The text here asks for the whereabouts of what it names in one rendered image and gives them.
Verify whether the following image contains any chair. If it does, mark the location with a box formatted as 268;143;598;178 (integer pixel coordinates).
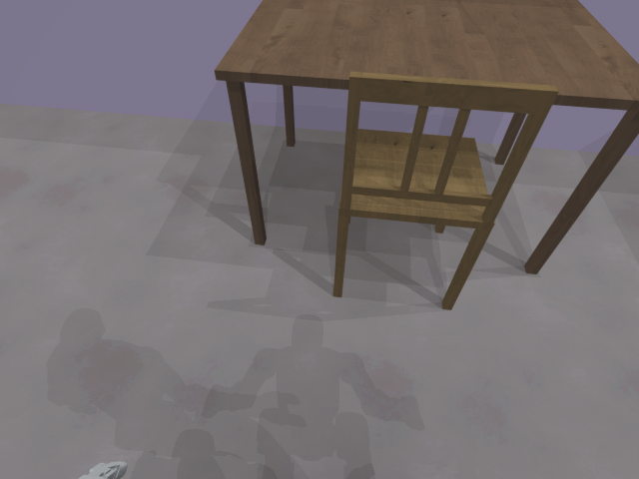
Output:
333;71;559;310

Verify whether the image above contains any table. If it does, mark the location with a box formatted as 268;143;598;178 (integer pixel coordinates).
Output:
215;0;639;274

